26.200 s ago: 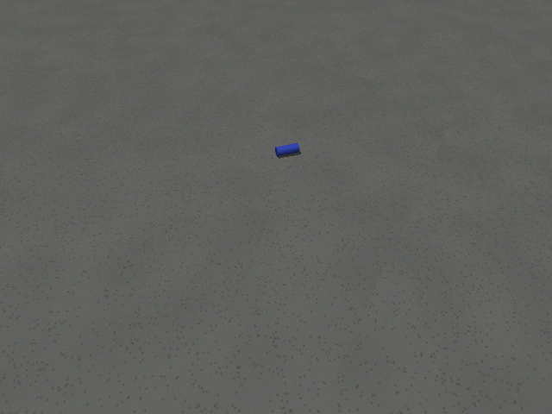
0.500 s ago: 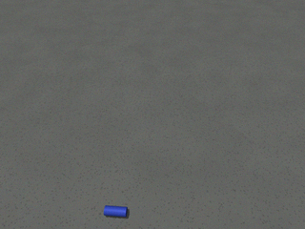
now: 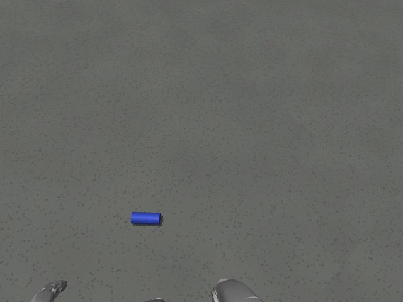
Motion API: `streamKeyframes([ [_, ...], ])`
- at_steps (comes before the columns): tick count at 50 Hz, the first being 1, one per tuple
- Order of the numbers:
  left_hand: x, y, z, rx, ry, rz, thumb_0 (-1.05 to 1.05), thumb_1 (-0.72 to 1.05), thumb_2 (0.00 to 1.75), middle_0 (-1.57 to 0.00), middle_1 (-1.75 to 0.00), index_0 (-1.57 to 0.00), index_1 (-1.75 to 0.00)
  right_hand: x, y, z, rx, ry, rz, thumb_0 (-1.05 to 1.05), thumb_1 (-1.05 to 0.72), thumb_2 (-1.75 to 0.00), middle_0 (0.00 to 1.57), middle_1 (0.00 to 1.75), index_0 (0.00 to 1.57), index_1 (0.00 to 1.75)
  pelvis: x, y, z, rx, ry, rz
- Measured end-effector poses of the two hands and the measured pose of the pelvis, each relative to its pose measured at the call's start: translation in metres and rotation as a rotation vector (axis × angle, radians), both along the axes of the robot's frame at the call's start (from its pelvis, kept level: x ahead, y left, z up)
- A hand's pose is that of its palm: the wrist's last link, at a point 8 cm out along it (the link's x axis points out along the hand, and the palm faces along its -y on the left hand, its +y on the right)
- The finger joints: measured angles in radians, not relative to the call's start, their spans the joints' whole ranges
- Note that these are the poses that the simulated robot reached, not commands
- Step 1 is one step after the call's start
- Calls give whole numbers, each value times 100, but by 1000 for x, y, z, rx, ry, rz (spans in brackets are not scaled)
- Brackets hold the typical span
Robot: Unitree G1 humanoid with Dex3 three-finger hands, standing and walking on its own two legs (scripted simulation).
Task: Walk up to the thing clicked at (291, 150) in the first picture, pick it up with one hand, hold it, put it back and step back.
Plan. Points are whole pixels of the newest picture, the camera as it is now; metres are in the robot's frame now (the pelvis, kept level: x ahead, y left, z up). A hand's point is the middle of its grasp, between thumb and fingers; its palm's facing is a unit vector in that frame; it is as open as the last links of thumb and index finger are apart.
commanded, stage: walk up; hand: left
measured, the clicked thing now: (146, 218) +0.50 +0.21 -0.74
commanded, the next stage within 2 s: stand in 2.00 s
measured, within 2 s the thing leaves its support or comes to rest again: neither
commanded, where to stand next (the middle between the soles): +0.11 -0.03 m, yaw -1 degrees
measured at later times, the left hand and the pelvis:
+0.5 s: hand out of the picture +0.01 +0.24 -0.15, palm faces +0.01 -0.92 -0.38, open 7.4 cm; pelvis -0.14 -0.02 -0.02, yaw +2 degrees
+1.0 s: hand out of the picture -0.18 +0.21 -0.14, palm faces +0.02 -0.92 -0.40, open 7.4 cm; pelvis -0.22 -0.06 +0.00, yaw -1 degrees
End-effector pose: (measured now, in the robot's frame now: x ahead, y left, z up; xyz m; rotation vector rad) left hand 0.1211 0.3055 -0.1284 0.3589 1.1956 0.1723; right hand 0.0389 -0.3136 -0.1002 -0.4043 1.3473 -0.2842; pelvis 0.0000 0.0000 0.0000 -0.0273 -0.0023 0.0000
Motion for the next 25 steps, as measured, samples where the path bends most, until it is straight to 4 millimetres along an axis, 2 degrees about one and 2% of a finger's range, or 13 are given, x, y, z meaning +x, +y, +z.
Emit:
streamKeyframes([
  [5,-26,-4,-1,25,13,-16,0,90,90,-20,-30,-21,-30,-1,-10,-9,7,-85,19,0,-90,-90,21,30,21,30,-24,-9,-8,17,-12,-30],
  [10,-53,-24,8,37,-12,-25,0,90,90,-20,-30,-20,-30,-5,-26,-24,39,-149,19,0,-90,-90,21,30,20,30,-50,-21,-13,-17,-46,-24],
  [15,-81,-35,27,32,-56,-15,0,90,90,-20,-30,-21,-30,-13,-26,-14,69,-195,33,0,-90,-90,21,30,20,30,-73,-29,-2,57,-38,-37],
  [20,-98,-34,33,41,-108,-16,0,90,90,-20,-30,-21,-30,-36,-29,-10,43,-201,78,0,-90,-90,21,30,20,30,-102,-27,-2,54,-10,-21],
  [25,-119,-24,18,18,-181,-3,0,90,90,-20,-30,-21,-30,-76,-26,-14,-7,-158,125,0,-90,-90,21,30,20,30,-137,-21,-16,28,-19,35],
])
